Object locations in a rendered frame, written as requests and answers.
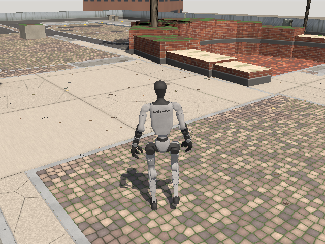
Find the robot left hand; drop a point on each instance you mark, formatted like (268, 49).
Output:
(133, 151)

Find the robot left shin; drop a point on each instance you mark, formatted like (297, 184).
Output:
(152, 186)

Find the robot right foot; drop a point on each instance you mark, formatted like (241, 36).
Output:
(176, 200)

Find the right robot upper arm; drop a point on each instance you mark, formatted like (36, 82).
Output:
(180, 116)

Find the left robot upper arm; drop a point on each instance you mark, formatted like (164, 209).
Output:
(142, 117)

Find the robot left forearm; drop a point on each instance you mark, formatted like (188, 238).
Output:
(137, 137)

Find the robot right forearm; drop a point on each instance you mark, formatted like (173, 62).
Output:
(186, 134)

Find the robot right hand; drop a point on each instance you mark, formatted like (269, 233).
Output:
(185, 144)

